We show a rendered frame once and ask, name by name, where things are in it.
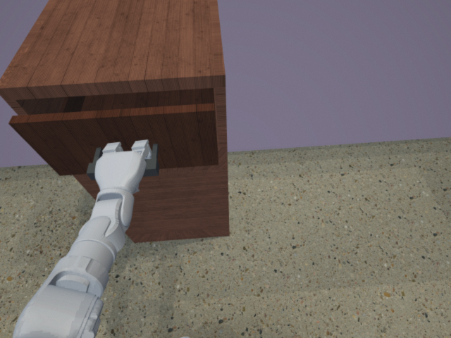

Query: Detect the cabinet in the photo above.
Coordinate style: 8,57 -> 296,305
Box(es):
0,0 -> 230,243

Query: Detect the robot left hand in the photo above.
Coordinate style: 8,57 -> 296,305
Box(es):
94,139 -> 152,194

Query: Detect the handle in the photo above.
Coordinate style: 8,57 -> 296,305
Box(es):
86,144 -> 159,180

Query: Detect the robot left upper arm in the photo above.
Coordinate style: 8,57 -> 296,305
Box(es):
17,284 -> 104,338

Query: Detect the robot left forearm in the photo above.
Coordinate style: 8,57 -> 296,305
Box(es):
13,188 -> 135,338

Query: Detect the drawer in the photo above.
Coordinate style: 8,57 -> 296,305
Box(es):
8,88 -> 218,176

